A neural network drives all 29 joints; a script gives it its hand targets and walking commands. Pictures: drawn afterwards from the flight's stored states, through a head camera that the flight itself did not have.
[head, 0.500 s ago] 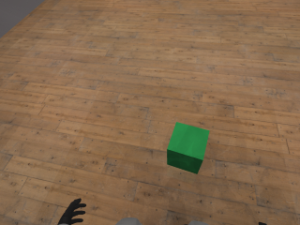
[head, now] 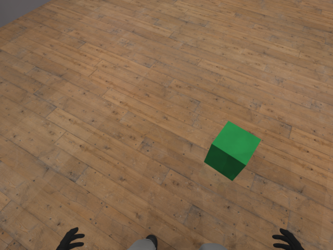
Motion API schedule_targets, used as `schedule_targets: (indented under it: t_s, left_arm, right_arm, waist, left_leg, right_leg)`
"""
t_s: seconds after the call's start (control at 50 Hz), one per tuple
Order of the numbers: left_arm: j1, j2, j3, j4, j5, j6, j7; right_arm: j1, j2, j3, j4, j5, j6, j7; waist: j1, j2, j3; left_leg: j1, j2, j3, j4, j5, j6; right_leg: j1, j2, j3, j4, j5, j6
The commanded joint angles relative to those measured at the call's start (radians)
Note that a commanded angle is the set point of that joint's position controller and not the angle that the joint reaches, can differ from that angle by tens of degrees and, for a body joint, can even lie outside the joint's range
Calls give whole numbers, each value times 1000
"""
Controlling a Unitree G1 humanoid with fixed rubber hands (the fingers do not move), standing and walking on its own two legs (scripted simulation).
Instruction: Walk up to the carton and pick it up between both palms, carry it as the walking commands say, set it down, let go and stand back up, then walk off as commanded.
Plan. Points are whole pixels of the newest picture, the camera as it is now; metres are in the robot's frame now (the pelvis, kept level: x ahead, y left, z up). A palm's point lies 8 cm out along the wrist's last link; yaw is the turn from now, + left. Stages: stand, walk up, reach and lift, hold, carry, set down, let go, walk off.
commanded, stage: walk off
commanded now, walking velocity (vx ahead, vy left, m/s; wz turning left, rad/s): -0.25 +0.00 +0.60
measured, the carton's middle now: (230, 151) +0.67 -0.38 -0.65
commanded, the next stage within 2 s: stand in 1.96 s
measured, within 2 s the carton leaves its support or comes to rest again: neither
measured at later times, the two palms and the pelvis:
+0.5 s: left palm out of the picture -0.12 +0.26 -0.11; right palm out of the picture +0.01 -0.27 -0.13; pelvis -0.16 -0.03 -0.01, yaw +19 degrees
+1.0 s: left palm out of the picture -0.35 +0.20 -0.12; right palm out of the picture -0.04 -0.26 -0.11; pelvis -0.29 -0.09 +0.00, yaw +35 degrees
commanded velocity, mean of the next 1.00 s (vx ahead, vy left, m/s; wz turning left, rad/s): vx -0.25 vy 0.00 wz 0.60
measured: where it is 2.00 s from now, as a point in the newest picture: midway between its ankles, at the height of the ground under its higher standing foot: outside the picture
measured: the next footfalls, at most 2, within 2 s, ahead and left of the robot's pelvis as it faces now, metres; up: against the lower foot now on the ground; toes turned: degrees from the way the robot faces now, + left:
right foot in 0.10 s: -0.04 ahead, -0.13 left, +0.00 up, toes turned +6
left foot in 0.54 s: -0.22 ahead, +0.09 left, +0.00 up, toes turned +22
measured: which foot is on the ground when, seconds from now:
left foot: down 0.00-0.10, up 0.12-0.52, down 0.54-1.00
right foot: up 0.00-0.08, down 0.10-0.54, up 0.56-1.00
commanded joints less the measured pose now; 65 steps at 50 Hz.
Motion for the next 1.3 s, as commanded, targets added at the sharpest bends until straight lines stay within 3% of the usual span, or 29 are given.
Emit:
schedule_targets:
  t_s: [0.0, 0.06, 0.08, 0.1, 0.12, 0.14, 0.18, 0.22, 0.32, 0.38, 0.46, 0.5, 0.52, 0.54, 0.56, 0.6, 0.64, 0.7, 0.8, 0.9, 0.98, 1.0, 1.02, 1.04, 1.06, 1.1, 1.12, 1.22, 1.28]
  left_arm:
    - [98, 73, 18, -27, -12, -16, 11]
    - [218, 86, 31, 15, -4, -28, 24]
    - [224, 134, 42, 17, 12, -34, 33]
    - [124, 235, 61, -41, 20, -32, 32]
    - [4, 233, 46, -89, 42, -25, 15]
    - [-62, 156, 18, -108, 48, -26, 8]
    - [-199, 93, -7, -145, 47, -31, 7]
    - [-141, 83, -3, -150, 40, -35, 15]
    - [70, 120, 12, -98, 38, -44, 20]
    - [71, 139, 25, -91, 48, -43, 12]
    - [61, 167, 42, -70, 46, -39, -3]
    - [56, 157, 41, -63, 23, -44, -17]
    - [104, 133, 41, -65, 22, -46, -32]
    - [7, 48, 18, -140, 27, -32, -20]
    - [-88, 72, 16, -150, 40, -10, -10]
    - [-23, 67, 22, -115, 14, -2, -22]
    - [45, 93, 37, -84, 36, -11, -30]
    - [35, 70, 32, -91, 36, -11, -33]
    - [9, 61, 23, -115, 18, -3, -22]
    - [65, 61, 22, -103, -5, -9, -2]
    - [193, 61, 31, -54, -8, -21, 11]
    - [237, 75, 38, -38, 2, -27, 21]
    - [235, 140, 51, -40, 18, -33, 30]
    - [74, 254, 64, -120, 25, -32, 24]
    - [1, 206, 41, -143, 46, -27, 9]
    - [-181, 86, -2, -179, 47, -34, 1]
    - [-200, 76, -5, -193, 47, -38, 4]
    - [29, 94, 5, -154, 34, -47, 16]
    - [91, 120, 19, -127, 38, -51, 16]
  right_arm:
    - [40, -195, -49, -23, -3, 3, 7]
    - [3, -178, -47, -31, 9, 2, 11]
    - [32, -134, -41, -34, 13, -5, 10]
    - [91, -56, -31, -50, 15, -9, 4]
    - [-7, -132, -52, -51, -18, -3, -12]
    - [-13, -149, -63, -43, -11, 9, -8]
    - [123, -124, -64, 2, -1, 20, 12]
    - [155, -122, -62, 22, -4, 17, 21]
    - [32, -82, -44, -30, 9, 17, 27]
    - [41, -57, -32, -47, 24, 19, 29]
    - [94, -50, -26, -48, 31, 13, 31]
    - [146, -65, -32, -26, 15, 0, 28]
    - [154, -146, -48, -32, -5, -11, 23]
    - [150, -322, -76, -63, -4, -17, 25]
    - [207, -296, -82, -45, -13, -20, 21]
    - [17, -184, -44, -79, -15, -14, 5]
    - [-11, -151, -35, -99, 0, -11, -8]
    - [45, -148, -36, -90, 9, -16, -5]
    - [98, -167, -42, -78, 2, -16, -6]
    - [65, -185, -50, -75, -7, -10, 8]
    - [14, -174, -51, -72, 2, -6, 19]
    - [12, -156, -46, -75, 10, -11, 18]
    - [54, -103, -40, -74, 13, -17, 16]
    - [92, -51, -39, -85, 9, -18, 3]
    - [-7, -143, -62, -85, -21, -9, -7]
    - [97, -123, -70, -44, -8, 9, 13]
    - [153, -122, -70, -23, -4, 13, 21]
    - [63, -94, -54, -41, 2, 11, 31]
    - [47, -67, -42, -58, 15, 15, 33]
  waist:
    - [-9, 229, -182]
    - [41, 209, -200]
    - [30, 81, -183]
    - [-5, -250, -201]
    - [28, -221, -72]
    - [-8, -137, -33]
    - [-97, -165, -32]
    - [-58, -186, -60]
    - [67, -212, -95]
    - [68, -247, -131]
    - [37, -271, -176]
    - [-13, -167, -171]
    - [-6, 49, -124]
    - [-50, 366, -86]
    - [-109, 259, -107]
    - [-1, 183, -63]
    - [15, 183, -116]
    - [-5, 162, -143]
    - [-39, 204, -144]
    - [-21, 209, -178]
    - [30, 223, -206]
    - [49, 208, -200]
    - [33, 21, -183]
    - [3, -280, -173]
    - [31, -182, -66]
    - [-89, -139, -24]
    - [-101, -161, -54]
    - [44, -182, -80]
    - [73, -225, -122]
  left_leg:
    - [192, 216, -302, -148, 174, 99]
    - [67, 161, -283, -158, -16, 12]
    - [-60, 73, -202, -71, -209, -46]
    - [-188, -91, -2, 281, -391, -96]
    - [-202, -71, 74, 572, -512, -96]
    - [-109, -58, 21, 739, -469, -74]
    - [-102, -74, 34, 924, -340, -65]
    - [-161, -65, 82, 981, -299, -101]
    - [-253, -21, 122, 692, -366, -142]
    - [-114, 9, 184, 469, -466, -122]
    - [34, 24, 232, 218, -395, -76]
    - [190, 45, 221, -71, -120, -52]
    - [277, 181, 27, -190, -58, -33]
    - [183, 486, -302, -165, 381, 125]
    - [92, 484, -258, -140, 436, 194]
    - [49, 306, -75, -112, 236, 123]
    - [120, 243, -45, -71, 296, 104]
    - [168, 236, -76, -60, 278, 113]
    - [245, 230, -213, -93, 134, 111]
    - [193, 225, -312, -148, 117, 114]
    - [86, 171, -322, -197, -13, 40]
    - [2, 117, -271, -196, -113, -26]
    - [-129, 16, -174, -29, -298, -76]
    - [-238, -149, 39, 370, -454, -111]
    - [-204, -72, 44, 626, -494, -101]
    - [-108, -83, 14, 880, -354, -66]
    - [-124, -82, 34, 953, -311, -73]
    - [-290, -42, 103, 817, -316, -145]
    - [-226, -19, 138, 613, -404, -145]
  right_leg:
    - [42, 21, 11, -165, -6, -22]
    - [246, 17, -18, -489, 180, -63]
    - [330, -86, 69, -593, 142, -82]
    - [294, -423, 363, -652, 71, -183]
    - [-62, -531, 330, -667, 202, -282]
    - [-181, -445, 234, -651, 288, -268]
    - [-165, -291, 36, -568, 449, -179]
    - [-15, -256, -14, -511, 572, -198]
    - [321, -317, 11, -426, 696, -250]
    - [300, -340, -15, -401, 711, -253]
    - [260, -372, -29, -348, 827, -247]
    - [125, -346, -105, -277, 683, -153]
    - [-82, -268, -189, -121, 352, -66]
    - [-300, -101, -191, 49, -165, -16]
    - [-232, -122, -35, 253, -184, -26]
    - [-241, -116, 0, 349, 3, -42]
    - [-245, -83, -11, 419, 89, -28]
    - [-258, -61, -11, 433, 116, -12]
    - [-219, -31, -10, 156, 49, 1]
    - [-48, 9, 4, -40, -18, -16]
    - [173, 41, -8, -354, 81, -67]
    - [284, 22, -34, -513, 172, -80]
    - [348, -136, 122, -621, 83, -106]
    - [189, -470, 389, -664, 42, -226]
    - [-112, -523, 310, -676, 179, -292]
    - [-220, -327, 85, -595, 371, -204]
    - [-155, -280, 22, -558, 432, -179]
    - [243, -294, 2, -453, 655, -242]
    - [332, -327, 5, -415, 705, -248]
